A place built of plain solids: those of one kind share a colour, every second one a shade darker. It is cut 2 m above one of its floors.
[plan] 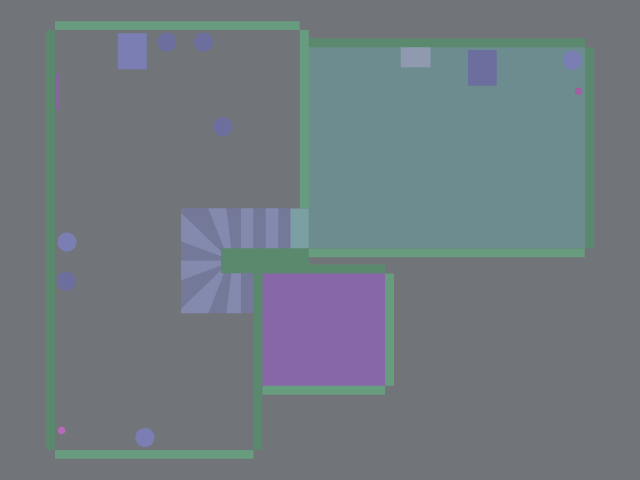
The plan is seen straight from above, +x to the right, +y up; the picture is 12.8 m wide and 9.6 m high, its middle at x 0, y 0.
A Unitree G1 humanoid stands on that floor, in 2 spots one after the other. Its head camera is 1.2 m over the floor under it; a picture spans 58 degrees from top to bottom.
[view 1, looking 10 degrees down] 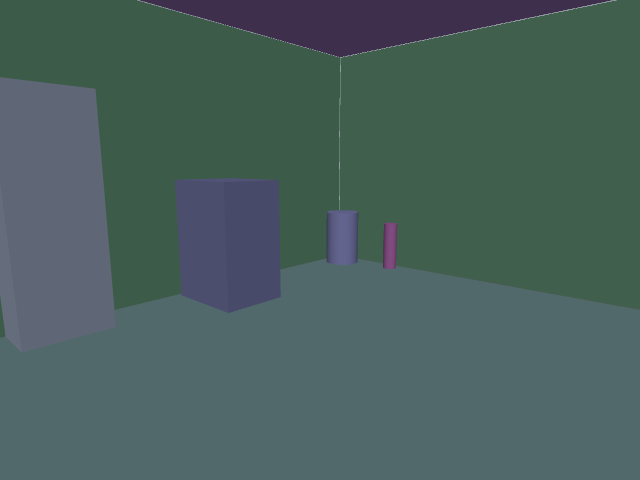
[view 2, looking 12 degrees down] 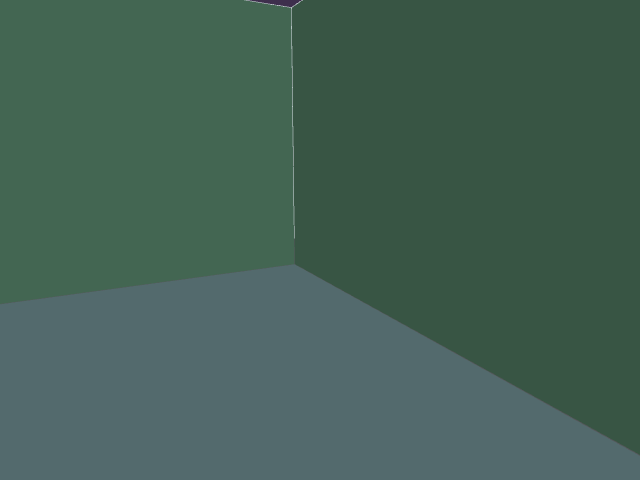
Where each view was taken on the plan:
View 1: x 0.95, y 0.28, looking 42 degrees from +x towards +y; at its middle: wall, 5.43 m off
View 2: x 1.28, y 1.67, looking -28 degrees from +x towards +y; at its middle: wall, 4.00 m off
